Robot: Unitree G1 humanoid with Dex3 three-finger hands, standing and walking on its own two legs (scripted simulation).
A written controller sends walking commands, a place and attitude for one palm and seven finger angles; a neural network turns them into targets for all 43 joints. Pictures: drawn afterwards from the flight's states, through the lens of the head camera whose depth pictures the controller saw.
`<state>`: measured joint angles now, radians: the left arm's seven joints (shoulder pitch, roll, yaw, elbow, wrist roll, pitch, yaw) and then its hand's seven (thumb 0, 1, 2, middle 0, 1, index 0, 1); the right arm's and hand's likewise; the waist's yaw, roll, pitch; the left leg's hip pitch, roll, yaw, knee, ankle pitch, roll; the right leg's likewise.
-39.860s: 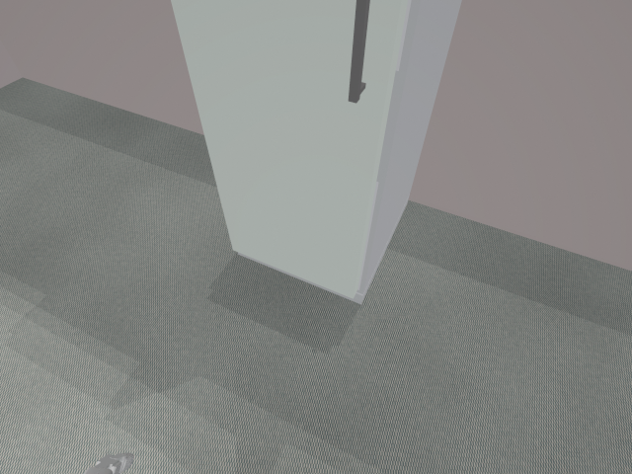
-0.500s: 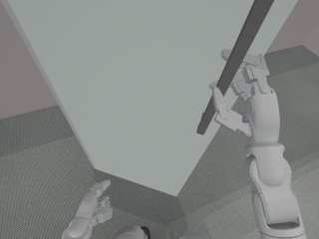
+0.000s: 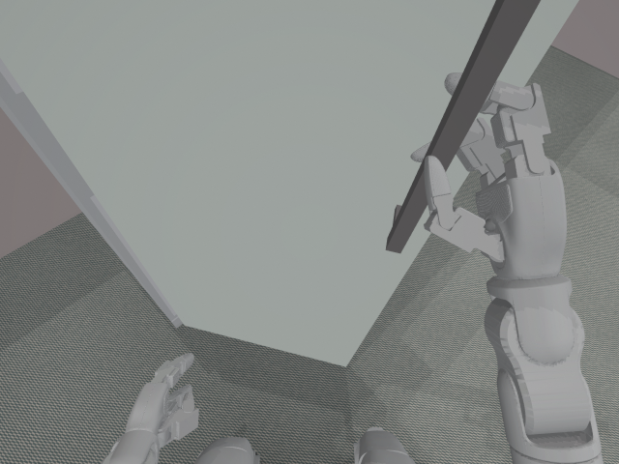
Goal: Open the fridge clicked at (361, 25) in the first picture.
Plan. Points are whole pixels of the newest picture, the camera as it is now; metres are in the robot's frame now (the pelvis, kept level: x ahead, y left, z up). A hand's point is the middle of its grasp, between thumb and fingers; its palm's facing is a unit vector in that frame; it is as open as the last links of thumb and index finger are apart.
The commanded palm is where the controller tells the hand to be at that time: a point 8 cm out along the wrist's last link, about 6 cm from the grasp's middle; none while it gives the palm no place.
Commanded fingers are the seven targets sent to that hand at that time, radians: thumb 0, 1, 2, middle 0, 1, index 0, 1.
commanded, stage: walk backward, drawing the door open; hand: right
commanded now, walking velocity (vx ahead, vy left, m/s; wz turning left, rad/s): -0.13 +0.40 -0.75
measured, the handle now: (460, 97) +0.36 -0.06 +0.29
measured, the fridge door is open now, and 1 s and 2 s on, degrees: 58 75 74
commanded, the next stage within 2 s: stop walking and hold the door back in 0.42 s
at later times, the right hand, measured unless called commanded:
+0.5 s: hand (365, 333) +0.20 +0.00 +0.22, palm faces +0.29 +0.93 -0.22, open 7.9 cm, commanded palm +0.15 -0.05 +0.23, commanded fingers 0.00 -0.90 -0.90 0.45 1.40 0.45 1.40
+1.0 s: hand (358, 363) +0.17 +0.00 +0.23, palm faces +0.41 +0.89 -0.20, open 7.4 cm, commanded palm +0.14 -0.06 +0.22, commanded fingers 0.00 -0.90 -0.90 0.45 1.40 0.45 1.40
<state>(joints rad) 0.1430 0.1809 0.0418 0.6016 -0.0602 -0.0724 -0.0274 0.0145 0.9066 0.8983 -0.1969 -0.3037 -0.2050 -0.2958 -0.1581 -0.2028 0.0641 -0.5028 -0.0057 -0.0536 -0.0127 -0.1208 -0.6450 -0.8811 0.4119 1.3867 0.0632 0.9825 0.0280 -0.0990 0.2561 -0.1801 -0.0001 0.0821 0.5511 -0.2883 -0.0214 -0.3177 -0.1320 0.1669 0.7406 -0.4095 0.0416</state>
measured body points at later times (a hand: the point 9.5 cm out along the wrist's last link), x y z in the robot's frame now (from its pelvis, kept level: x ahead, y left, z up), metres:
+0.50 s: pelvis -0.06 +0.20 +0.00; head -0.01 +0.18 +0.45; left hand +0.19 +0.34 -0.08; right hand +0.17 -0.05 +0.24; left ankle -0.03 +0.36 -0.73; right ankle -0.04 -0.01 -0.72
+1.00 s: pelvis -0.12 +0.26 +0.02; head -0.11 +0.25 +0.47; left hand +0.13 +0.40 -0.07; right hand +0.15 -0.04 +0.24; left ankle -0.05 +0.39 -0.71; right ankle -0.10 +0.22 -0.72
